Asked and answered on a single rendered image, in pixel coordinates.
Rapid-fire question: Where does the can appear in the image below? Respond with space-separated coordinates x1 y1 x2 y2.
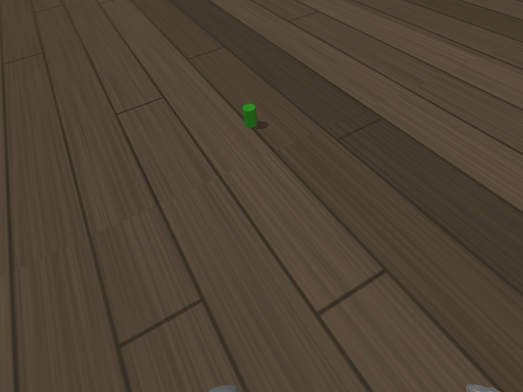
243 104 257 128

